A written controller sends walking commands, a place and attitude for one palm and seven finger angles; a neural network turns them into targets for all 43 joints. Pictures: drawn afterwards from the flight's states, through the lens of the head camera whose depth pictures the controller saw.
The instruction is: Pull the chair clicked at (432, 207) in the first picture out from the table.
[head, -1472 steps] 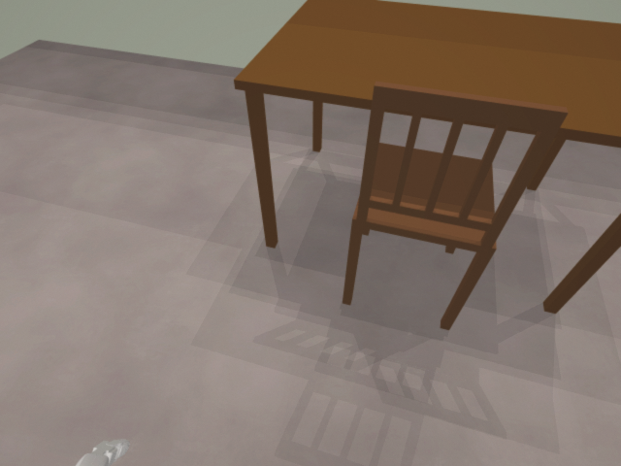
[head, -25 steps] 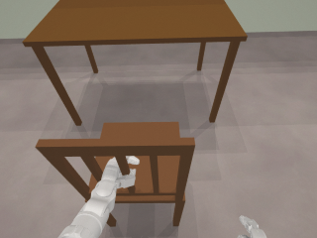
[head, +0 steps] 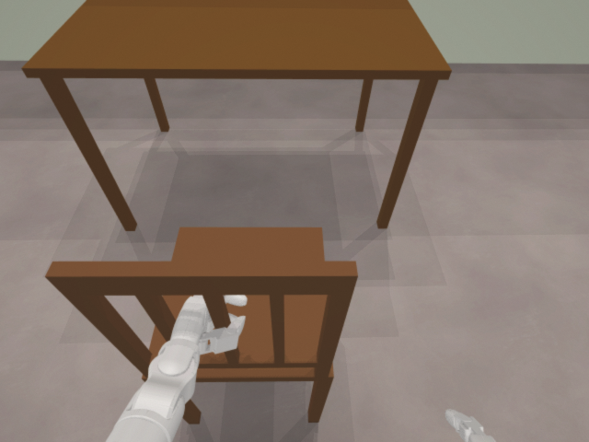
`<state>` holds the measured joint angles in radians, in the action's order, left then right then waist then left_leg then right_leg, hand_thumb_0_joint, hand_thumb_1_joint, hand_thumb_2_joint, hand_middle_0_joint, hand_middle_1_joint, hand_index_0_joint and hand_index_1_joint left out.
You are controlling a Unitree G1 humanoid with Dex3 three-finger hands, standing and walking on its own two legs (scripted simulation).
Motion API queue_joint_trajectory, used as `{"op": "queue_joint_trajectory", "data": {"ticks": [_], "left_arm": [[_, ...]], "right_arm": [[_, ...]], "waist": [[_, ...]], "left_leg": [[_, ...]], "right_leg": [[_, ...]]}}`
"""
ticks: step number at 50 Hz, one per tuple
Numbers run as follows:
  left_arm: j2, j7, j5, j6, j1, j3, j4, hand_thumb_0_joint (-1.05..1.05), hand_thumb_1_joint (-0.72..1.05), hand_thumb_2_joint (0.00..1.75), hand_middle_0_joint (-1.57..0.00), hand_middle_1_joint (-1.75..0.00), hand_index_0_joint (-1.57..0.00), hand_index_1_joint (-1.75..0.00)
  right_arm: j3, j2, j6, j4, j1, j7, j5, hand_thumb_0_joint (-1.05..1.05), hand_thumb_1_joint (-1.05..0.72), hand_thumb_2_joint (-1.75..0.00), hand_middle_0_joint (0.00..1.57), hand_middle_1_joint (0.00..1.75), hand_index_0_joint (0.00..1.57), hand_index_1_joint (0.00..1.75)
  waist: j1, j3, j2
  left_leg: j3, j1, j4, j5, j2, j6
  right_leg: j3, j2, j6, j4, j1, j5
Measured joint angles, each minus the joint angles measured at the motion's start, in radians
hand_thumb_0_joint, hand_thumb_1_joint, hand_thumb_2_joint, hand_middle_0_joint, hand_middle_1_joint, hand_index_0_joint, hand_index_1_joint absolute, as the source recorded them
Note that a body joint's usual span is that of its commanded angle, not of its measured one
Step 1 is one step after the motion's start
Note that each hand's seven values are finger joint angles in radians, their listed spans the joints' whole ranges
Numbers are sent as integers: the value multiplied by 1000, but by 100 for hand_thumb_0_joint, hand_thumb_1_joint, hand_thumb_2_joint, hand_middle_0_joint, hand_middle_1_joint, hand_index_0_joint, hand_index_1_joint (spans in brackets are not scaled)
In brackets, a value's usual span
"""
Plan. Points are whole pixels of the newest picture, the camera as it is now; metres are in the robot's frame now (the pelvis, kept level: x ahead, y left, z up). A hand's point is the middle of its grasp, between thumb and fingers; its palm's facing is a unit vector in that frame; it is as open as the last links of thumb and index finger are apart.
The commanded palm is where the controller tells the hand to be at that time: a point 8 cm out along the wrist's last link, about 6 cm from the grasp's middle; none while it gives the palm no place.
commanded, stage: open the thumb and straighten the fingers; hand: left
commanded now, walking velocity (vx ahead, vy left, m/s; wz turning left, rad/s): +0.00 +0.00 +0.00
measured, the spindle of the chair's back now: (224, 329) +0.31 +0.12 -0.08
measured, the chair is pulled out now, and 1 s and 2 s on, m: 0.58 0.58 0.58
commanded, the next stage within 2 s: draw the fingers out of the gap in 0.60 s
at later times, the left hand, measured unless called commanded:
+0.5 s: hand (225, 331) +0.29 +0.11 -0.06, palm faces -0.12 -0.98 -0.17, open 16.2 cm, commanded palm +0.28 +0.16 -0.04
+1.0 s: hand (215, 366) +0.24 +0.12 -0.06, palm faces -0.13 -0.98 -0.14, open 17.5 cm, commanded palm +0.22 +0.17 -0.04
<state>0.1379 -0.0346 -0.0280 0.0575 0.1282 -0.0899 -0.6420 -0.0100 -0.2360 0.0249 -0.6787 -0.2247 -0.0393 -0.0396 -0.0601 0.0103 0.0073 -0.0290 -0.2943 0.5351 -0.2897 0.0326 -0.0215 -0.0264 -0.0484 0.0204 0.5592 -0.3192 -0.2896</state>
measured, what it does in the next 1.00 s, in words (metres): stands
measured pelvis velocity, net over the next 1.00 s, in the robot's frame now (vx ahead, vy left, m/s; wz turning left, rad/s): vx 0.01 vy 0.00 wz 0.02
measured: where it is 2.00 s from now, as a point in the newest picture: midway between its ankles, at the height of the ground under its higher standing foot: outside the picture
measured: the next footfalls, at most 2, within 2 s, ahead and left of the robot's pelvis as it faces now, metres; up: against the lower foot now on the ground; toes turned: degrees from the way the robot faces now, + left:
none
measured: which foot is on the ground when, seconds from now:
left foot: down 0.00-1.00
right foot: down 0.00-1.00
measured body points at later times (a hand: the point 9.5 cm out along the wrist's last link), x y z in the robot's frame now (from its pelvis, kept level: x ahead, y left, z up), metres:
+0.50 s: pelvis +0.00 +0.00 -0.02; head +0.04 -0.02 +0.42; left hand +0.30 +0.16 -0.05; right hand +0.14 -0.24 -0.14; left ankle -0.01 +0.13 -0.73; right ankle +0.00 -0.13 -0.73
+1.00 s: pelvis +0.01 +0.00 -0.03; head +0.05 -0.02 +0.42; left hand +0.25 +0.17 -0.05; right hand +0.16 -0.26 -0.12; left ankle -0.01 +0.13 -0.73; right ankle +0.00 -0.13 -0.73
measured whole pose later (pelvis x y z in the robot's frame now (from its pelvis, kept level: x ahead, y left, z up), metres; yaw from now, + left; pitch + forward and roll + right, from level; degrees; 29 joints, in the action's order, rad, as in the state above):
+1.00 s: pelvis +0.01 +0.00 -0.03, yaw +1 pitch +10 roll +0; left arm 0.18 0.04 -0.04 -0.15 -0.23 -0.08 -0.12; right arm -0.01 -0.27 -0.06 -0.52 -0.27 -0.04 -0.03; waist -0.05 0.10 -0.04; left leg 0.00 -0.54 0.81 -0.44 0.04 -0.03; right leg -0.04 -0.05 0.02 0.82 -0.55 -0.44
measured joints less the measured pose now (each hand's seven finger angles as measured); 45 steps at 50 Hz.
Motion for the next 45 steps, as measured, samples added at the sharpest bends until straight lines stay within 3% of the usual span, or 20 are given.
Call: {"op": "queue_joint_trajectory", "data": {"ticks": [4, 9, 13, 17, 30, 39, 45], "left_arm": [[15, 11, 16, -21, -16, -8, 76, 2, 37, 64, -38, -136, -50, -145], [12, 17, 16, -85, -11, 10, 117, 1, -5, 44, -40, -133, -48, -139], [12, 22, 3, -122, -19, 17, 143, 1, -29, 32, -38, -120, -42, -123], [-2, 29, -3, -138, -40, 4, 183, 0, -42, 25, -32, -99, -34, -100], [15, 49, -1, -183, -54, 23, 237, -1, -53, 20, -7, -21, -7, -21], [25, 68, -6, -195, -78, 41, 277, -1, -54, 20, -1, -3, -1, -4], [36, 74, -9, -200, -229, 41, 404, -1, -54, 20, -1, -1, -1, -1]], "right_arm": [[21, -31, -20, 30, -13, 27, 1, 1, -91, -90, 20, 30, 20, 30], [27, -48, -22, 50, -12, 34, 2, 1, -91, -90, 20, 30, 20, 30], [20, -38, -27, 65, -17, 32, 4, 1, -91, -90, 20, 30, 20, 30], [9, -24, -40, 74, -24, 27, 6, 2, -91, -90, 20, 30, 20, 30], [-10, -17, -59, 94, -16, 8, 12, 2, -91, -90, 20, 30, 21, 30], [-1, -36, -62, 107, -22, 4, 12, 2, -91, -90, 20, 30, 20, 30], [3, -35, -66, 142, -41, 9, 9, 2, -91, -90, 20, 30, 20, 30]], "waist": [[-3, 16, -11], [-2, 35, -35], [3, 48, -49], [10, 61, -62], [12, 65, -56], [5, 75, -43], [1, 93, -42]], "left_leg": [[7, -70, 67, -27, 3, 0], [6, -132, 125, -53, -1, 4], [5, -163, 156, -69, -5, 5], [8, -183, 183, -85, -7, 5], [23, -226, 238, -115, -4, -3], [25, -244, 251, -122, 0, -7], [19, -242, 257, -134, 4, -8]], "right_leg": [[-5, 1, -2, 51, -61, -19], [0, -5, 3, 111, -124, -45], [3, -9, 5, 148, -157, -64], [1, -12, 6, 176, -177, -82], [-12, -11, -1, 233, -215, -118], [-13, -8, -5, 246, -234, -126], [-7, -3, -5, 253, -236, -135]]}}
